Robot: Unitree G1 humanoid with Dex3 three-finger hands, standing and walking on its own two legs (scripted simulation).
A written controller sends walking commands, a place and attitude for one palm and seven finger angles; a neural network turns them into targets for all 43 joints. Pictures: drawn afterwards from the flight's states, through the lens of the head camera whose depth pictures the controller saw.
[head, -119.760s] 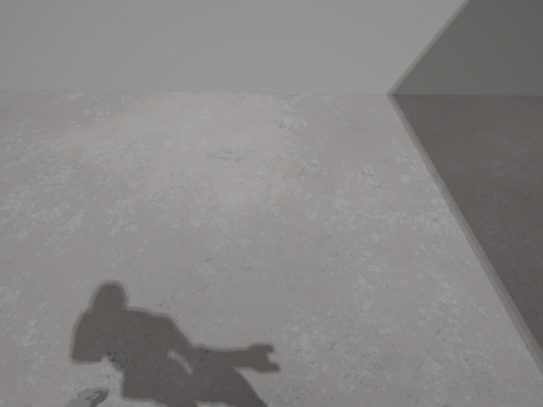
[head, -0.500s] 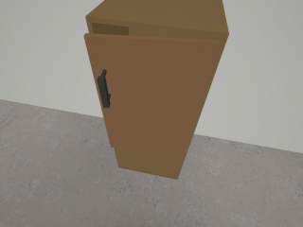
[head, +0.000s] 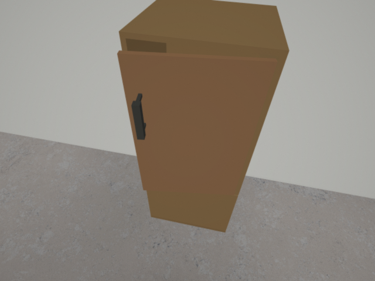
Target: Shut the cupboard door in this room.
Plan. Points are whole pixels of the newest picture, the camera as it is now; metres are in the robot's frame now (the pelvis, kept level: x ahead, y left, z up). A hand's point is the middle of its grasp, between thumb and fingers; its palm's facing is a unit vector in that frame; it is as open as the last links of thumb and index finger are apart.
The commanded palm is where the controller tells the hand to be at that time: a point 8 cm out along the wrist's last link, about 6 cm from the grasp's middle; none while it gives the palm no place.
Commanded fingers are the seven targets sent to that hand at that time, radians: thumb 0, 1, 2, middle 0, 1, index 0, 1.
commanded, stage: look again from close up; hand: left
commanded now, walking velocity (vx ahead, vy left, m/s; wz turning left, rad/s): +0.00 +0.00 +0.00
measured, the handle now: (140, 116) +0.52 +0.16 +0.07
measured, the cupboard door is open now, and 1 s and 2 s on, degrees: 9 9 9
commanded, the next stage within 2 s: shuffle to correct the standing spot in 0.08 s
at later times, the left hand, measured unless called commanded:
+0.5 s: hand out of the picture -0.03 +0.15 -0.18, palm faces +0.04 -0.99 -0.15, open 7.4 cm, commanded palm none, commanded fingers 0.00 0.90 0.90 -0.20 -0.30 -0.20 -0.30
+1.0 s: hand out of the picture +0.10 +0.14 -0.18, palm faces +0.01 -0.98 -0.21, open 7.3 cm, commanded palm none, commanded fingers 0.00 0.90 0.90 -0.20 -0.30 -0.20 -0.30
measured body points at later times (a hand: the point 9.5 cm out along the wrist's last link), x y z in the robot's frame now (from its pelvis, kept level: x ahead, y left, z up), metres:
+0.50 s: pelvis +0.01 -0.01 +0.00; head +0.00 +0.01 +0.45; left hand -0.03 +0.21 -0.17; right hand +0.01 -0.23 -0.15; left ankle +0.04 +0.09 -0.74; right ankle +0.01 -0.13 -0.74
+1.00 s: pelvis +0.08 -0.04 -0.01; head +0.09 -0.04 +0.44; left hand +0.10 +0.19 -0.16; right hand +0.05 -0.24 -0.17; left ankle +0.04 +0.09 -0.74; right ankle +0.09 -0.14 -0.74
